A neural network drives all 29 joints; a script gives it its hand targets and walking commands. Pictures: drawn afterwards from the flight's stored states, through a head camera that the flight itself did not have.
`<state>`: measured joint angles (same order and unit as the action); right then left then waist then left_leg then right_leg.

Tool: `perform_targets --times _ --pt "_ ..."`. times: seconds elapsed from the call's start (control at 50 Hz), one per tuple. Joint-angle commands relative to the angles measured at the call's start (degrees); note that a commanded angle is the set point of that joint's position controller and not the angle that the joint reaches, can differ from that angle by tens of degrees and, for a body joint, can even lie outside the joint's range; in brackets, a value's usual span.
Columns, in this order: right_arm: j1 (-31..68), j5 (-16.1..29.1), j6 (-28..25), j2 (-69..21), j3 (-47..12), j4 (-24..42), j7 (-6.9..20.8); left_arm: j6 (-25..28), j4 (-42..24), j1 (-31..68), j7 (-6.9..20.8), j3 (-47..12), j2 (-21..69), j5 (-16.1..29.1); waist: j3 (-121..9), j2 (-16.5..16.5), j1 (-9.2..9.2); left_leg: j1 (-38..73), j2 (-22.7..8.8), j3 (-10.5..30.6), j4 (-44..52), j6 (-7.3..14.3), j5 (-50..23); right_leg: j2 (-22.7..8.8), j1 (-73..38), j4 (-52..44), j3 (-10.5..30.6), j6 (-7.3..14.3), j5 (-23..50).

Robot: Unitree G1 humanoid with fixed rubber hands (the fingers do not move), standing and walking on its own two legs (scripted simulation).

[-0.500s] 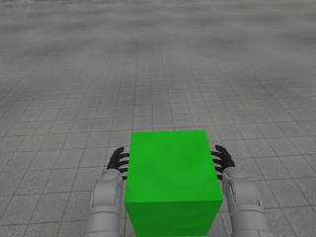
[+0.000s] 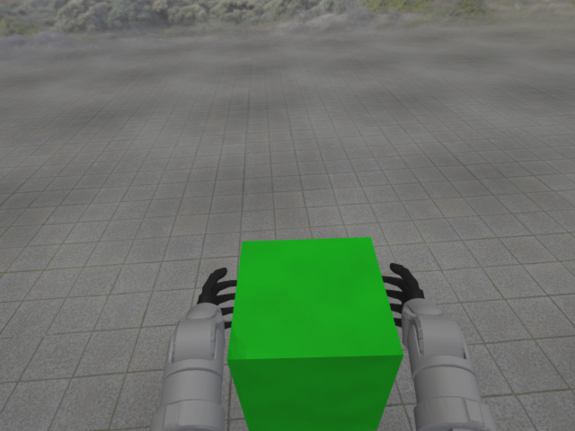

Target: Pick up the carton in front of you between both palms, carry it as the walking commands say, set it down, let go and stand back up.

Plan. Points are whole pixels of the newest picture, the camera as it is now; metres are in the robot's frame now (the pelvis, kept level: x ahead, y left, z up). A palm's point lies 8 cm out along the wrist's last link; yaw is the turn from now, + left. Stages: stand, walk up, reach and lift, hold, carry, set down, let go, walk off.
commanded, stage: set down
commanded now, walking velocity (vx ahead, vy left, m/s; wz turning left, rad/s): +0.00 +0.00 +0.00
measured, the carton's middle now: (309, 336) +0.30 +0.00 -0.02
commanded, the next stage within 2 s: none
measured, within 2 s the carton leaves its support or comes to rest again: neither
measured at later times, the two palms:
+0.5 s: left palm (218, 339) +0.34 +0.17 -0.09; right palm (377, 330) +0.36 -0.13 -0.09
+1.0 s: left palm (224, 355) +0.40 +0.19 -0.23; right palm (357, 347) +0.41 -0.11 -0.23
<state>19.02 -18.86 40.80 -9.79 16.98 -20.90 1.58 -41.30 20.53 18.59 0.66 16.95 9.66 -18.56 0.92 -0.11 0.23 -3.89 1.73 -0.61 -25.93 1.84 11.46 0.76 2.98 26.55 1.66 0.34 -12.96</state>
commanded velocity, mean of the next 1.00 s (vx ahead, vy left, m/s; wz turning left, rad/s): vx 0.00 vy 0.00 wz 0.00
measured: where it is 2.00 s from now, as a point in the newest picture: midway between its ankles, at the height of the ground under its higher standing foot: outside the picture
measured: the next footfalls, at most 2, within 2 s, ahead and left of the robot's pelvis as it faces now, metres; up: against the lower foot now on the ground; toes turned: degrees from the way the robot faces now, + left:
none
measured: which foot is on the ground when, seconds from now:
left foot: down 0.00-1.00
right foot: down 0.00-1.00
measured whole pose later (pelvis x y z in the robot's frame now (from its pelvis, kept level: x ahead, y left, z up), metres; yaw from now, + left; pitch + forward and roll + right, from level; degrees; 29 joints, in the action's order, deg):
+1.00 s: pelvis -0.05 +0.00 -0.16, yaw -2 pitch +36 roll -1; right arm 50.8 -14.0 12.9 -5.7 27.0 -37.8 -3.3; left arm -15.2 35.8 49.9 -0.2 28.9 2.0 -14.2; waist -4.6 -2.8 3.3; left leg -89.7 2.5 1.0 -77.7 0.5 24.2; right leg 3.6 89.0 77.5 2.6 -1.1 -24.8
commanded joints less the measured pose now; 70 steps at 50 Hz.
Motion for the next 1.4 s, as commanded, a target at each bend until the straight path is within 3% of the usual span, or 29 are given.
perform_targets --times 0.0,0.06,0.14,0.22,0.28,0.34,0.42,0.5,0.52,0.56,0.62,0.68,0.74,0.82,0.94,1.08,1.24,1.38 --pt "27.8 15.8 -1.4 -55.3 -29.5 2.4 13.8 1.8 -3.2 30.1 15.4 -31.0 54.4 17.1 -9.0 -0.2 -0.73 3.7 0.1 6.7 6.2 -0.5 1.7 1.9 4.6 -7.2 3.9 1.9 -1.2" --pt "26.4 14.5 -2.1 -54.9 -27.2 1.1 12.9 2.6 -2.3 29.1 14.9 -28.3 52.1 15.0 -8.7 -0.4 -0.02 3.4 0.5 6.2 5.2 -0.4 -2.1 1.9 4.4 -6.6 4.1 1.4 2.4" --pt "28.5 11.2 -5.6 -53.6 -21.2 -4.7 11.8 6.1 3.7 29.9 14.0 -20.2 47.8 9.6 -5.9 -0.4 1.52 -0.8 1.0 5.1 3.0 0.4 -1.6 1.7 7.1 -4.6 4.2 0.8 2.1" --pt "30.3 6.7 -12.1 -50.2 -15.1 -9.8 9.6 12.6 9.5 31.1 12.6 -13.0 41.3 4.1 -6.2 -0.9 2.87 -8.0 1.7 4.8 -2.1 1.0 -4.1 2.4 12.4 0.7 4.6 0.7 5.4" --pt "28.4 3.4 -18.6 -44.7 -11.9 -11.9 7.6 19.3 10.8 29.8 11.7 -10.1 35.6 1.5 -10.8 -0.8 3.64 -14.4 2.1 4.6 -7.1 0.5 -9.3 3.1 16.5 6.1 5.2 0.4 11.8" --pt "26.1 3.5 -26.2 -43.3 -13.5 -13.5 6.3 26.5 11.2 28.7 11.9 -11.8 34.3 2.1 -19.6 -0.3 3.31 -19.5 3.2 4.8 -12.6 -0.3 -17.1 3.8 19.8 11.6 5.3 -0.1 21.2" --pt "29.4 7.6 -35.0 -45.5 -21.4 -13.3 3.5 34.5 11.3 31.8 11.9 -19.8 36.2 7.5 -35.2 -0.1 2.89 -24.4 4.1 5.4 -19.9 -1.1 -26.2 4.1 22.8 18.3 6.7 -0.3 32.4" --pt "33.0 8.6 -39.5 -43.6 -26.6 -10.4 0.5 38.7 10.0 35.2 10.9 -25.0 35.4 11.6 -48.6 0.0 2.39 -36.0 5.1 4.8 -25.3 -2.4 -25.6 4.4 22.6 25.2 7.3 -0.5 38.1" --pt "33.4 7.4 -40.2 -42.9 -25.7 -11.6 0.0 39.1 11.2 36.4 10.5 -24.7 34.7 11.6 -49.3 -0.8 1.55 -35.3 5.0 5.1 -26.0 -2.4 -22.6 5.1 27.9 25.0 6.1 -0.9 30.1" --pt "36.1 7.8 -40.4 -42.4 -28.5 -8.1 -0.4 39.5 10.0 37.6 9.6 -26.6 35.6 12.3 -53.3 -0.2 1.63 -38.0 5.5 4.5 -28.5 -2.8 -22.5 5.6 30.1 28.2 5.0 -1.4 29.1" --pt "40.9 10.8 -39.7 -42.4 -32.2 -5.5 0.0 38.9 9.1 40.2 7.8 -28.2 35.8 13.2 -59.8 0.1 3.52 -36.7 5.8 4.4 -32.0 -2.9 -25.0 7.4 36.9 32.2 3.1 -2.3 24.6" --pt "46.0 11.0 -37.7 -42.1 -30.1 -8.9 0.9 36.6 13.6 42.9 7.0 -23.5 36.6 11.0 -54.3 -1.3 4.95 -43.0 6.2 3.3 -33.6 -2.9 -12.1 8.0 48.4 34.2 1.3 -2.4 9.6" --pt "50.7 10.1 -34.5 -42.5 -25.9 -14.2 1.8 33.5 16.4 48.4 7.7 -19.3 37.6 9.0 -46.8 -1.8 5.20 -50.2 6.4 2.5 -34.8 -2.8 1.5 8.5 56.6 36.0 0.4 -2.0 -4.3" --pt "58.2 9.0 -30.6 -44.5 -20.7 -17.9 4.2 29.4 17.6 56.6 9.4 -16.9 41.6 8.4 -46.7 -1.1 4.94 -53.4 6.1 2.9 -38.0 -2.8 9.3 9.2 63.9 39.7 -0.7 -0.9 -11.5" --pt "65.9 8.6 -27.4 -45.0 -16.5 -20.1 6.4 26.1 17.3 66.1 11.3 -17.9 44.1 10.2 -54.7 0.3 3.91 -54.9 6.1 2.8 -45.0 -3.8 6.2 9.8 72.5 46.7 -2.3 -0.6 -9.7" --pt "69.8 11.0 -26.6 -44.9 -17.4 -20.4 6.6 25.2 17.9 69.2 11.6 -19.2 43.6 11.9 -61.9 1.9 4.89 -60.6 6.6 0.7 -52.9 -4.2 -2.3 10.5 77.4 54.0 -2.8 -1.1 -4.5" --pt "73.5 14.8 -26.7 -45.8 -23.0 -17.8 5.0 26.3 15.5 71.7 11.7 -20.6 39.7 14.6 -69.5 -1.9 7.84 -69.1 6.9 -0.5 -61.1 -3.9 -9.6 10.8 78.1 62.0 -2.5 -2.5 3.7" --pt "77.5 15.5 -26.7 -42.5 -24.7 -17.2 2.5 26.3 15.9 74.8 12.3 -18.4 34.5 16.2 -68.2 -5.9 9.13 -78.3 6.7 -1.4 -66.4 -3.9 -7.8 10.4 78.6 67.3 -2.4 -2.9 4.6"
